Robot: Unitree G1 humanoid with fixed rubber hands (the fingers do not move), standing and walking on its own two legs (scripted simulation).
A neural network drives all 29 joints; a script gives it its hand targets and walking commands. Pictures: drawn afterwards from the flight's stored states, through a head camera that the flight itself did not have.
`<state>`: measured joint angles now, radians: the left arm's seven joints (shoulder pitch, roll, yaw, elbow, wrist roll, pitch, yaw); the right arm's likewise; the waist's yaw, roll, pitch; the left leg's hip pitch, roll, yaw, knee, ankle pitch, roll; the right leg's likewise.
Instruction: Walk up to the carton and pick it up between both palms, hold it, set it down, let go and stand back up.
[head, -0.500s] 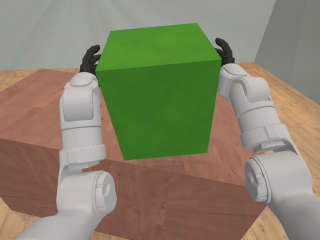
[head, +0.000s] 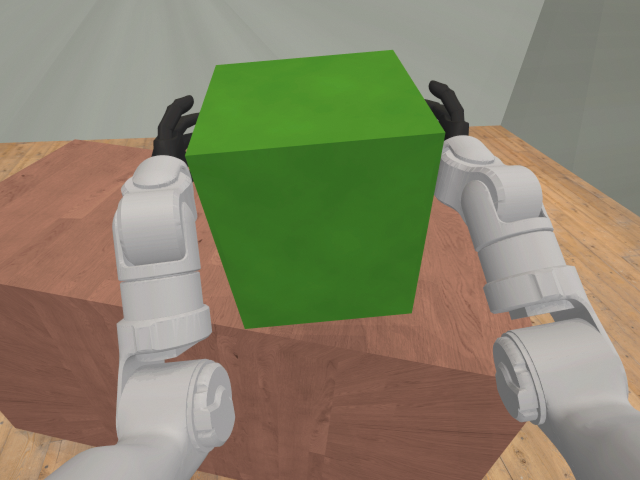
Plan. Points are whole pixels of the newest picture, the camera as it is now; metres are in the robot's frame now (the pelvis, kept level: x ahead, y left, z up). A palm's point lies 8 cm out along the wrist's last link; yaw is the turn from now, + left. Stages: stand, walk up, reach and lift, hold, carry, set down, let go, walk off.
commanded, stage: hold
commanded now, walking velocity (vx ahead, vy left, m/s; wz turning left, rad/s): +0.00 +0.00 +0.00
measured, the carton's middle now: (316, 193) +0.37 +0.01 +0.23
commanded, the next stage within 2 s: none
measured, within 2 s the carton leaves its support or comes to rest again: neither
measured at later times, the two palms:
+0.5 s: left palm (180, 160) +0.35 +0.16 +0.28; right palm (458, 146) +0.36 -0.14 +0.30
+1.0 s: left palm (173, 164) +0.35 +0.17 +0.28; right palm (449, 146) +0.37 -0.13 +0.30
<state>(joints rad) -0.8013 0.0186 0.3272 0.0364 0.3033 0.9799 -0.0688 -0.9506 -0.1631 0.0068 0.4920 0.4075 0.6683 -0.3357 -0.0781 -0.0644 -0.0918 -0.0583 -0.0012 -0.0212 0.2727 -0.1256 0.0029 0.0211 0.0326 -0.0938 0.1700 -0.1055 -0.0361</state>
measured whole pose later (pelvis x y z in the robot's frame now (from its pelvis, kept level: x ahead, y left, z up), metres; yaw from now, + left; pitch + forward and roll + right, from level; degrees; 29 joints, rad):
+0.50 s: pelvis -0.01 +0.00 +0.00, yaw +0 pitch -5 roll -1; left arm -0.85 0.03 0.34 0.11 0.31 0.97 -0.07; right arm -1.00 -0.16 -0.02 0.56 0.40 0.66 -0.33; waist -0.08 -0.06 -0.10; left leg -0.07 0.00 -0.02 0.28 -0.12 0.00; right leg 0.00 0.03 -0.09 0.20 -0.11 -0.04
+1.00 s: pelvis -0.01 +0.00 +0.00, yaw +0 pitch -4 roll -1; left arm -0.85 0.04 0.34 0.15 0.30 0.94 -0.07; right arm -1.01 -0.15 -0.03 0.60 0.37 0.65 -0.32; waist -0.07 -0.06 -0.11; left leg -0.09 0.00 -0.03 0.29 -0.12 0.00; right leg -0.01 0.04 -0.10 0.20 -0.11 -0.04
